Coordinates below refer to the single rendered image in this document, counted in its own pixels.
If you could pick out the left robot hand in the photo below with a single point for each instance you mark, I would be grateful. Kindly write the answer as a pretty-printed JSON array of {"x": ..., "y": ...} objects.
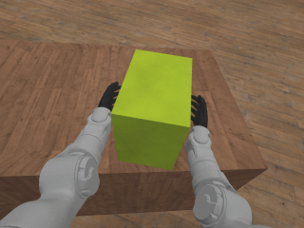
[{"x": 107, "y": 100}]

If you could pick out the left robot upper arm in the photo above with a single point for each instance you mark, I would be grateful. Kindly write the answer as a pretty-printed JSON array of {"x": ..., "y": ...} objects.
[{"x": 65, "y": 185}]

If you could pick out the right robot forearm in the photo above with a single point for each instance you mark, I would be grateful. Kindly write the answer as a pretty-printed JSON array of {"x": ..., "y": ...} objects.
[{"x": 203, "y": 166}]

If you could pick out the left robot forearm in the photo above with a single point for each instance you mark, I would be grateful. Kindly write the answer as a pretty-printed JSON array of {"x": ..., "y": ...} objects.
[{"x": 92, "y": 139}]

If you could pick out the pedestal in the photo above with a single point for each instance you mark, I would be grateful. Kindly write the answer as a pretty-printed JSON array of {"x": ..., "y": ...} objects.
[{"x": 47, "y": 91}]

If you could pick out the carton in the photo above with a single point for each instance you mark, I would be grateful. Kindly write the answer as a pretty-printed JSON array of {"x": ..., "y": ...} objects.
[{"x": 152, "y": 113}]

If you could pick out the right robot hand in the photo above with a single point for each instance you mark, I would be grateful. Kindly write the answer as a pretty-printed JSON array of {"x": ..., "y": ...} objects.
[{"x": 201, "y": 114}]

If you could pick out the right robot upper arm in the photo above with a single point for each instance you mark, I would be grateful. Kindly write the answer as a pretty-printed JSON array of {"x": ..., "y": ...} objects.
[{"x": 218, "y": 207}]

